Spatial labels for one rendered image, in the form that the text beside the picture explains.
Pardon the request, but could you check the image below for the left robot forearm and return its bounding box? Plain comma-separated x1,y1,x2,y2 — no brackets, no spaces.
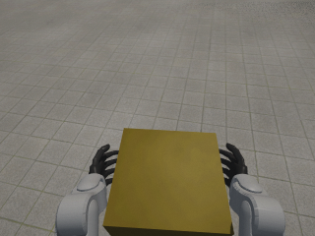
54,173,107,236

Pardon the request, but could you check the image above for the carton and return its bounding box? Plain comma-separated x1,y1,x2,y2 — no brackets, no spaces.
102,128,234,236

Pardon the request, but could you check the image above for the left robot hand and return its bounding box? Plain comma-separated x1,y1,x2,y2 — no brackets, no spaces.
89,144,119,186

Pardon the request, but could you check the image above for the right robot forearm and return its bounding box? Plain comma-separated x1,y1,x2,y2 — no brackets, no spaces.
229,174,285,236

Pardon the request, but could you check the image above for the right robot hand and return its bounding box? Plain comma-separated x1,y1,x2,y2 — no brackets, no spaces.
219,143,248,188

